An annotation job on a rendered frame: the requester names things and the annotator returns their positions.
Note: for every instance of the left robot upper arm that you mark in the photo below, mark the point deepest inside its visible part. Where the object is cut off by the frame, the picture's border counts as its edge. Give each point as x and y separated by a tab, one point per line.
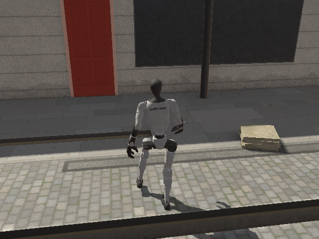
139	115

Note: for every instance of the left robot thigh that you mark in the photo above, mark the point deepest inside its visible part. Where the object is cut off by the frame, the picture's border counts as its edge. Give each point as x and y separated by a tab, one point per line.
146	146

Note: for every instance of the robot left hand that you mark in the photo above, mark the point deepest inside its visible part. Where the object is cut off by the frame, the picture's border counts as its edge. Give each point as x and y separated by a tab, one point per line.
129	151

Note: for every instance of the robot right shin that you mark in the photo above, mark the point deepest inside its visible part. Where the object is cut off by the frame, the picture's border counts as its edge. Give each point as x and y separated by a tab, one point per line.
167	186

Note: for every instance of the right robot forearm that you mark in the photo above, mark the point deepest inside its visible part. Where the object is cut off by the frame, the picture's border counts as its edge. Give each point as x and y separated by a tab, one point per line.
181	125

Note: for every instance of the right robot upper arm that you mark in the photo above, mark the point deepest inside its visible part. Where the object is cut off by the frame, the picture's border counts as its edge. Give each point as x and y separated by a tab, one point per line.
172	103

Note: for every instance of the left robot forearm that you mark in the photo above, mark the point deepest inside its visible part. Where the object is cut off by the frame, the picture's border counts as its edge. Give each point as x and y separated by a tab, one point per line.
133	136

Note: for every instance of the robot right hand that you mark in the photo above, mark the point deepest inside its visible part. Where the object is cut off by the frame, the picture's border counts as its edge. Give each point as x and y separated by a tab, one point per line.
175	128

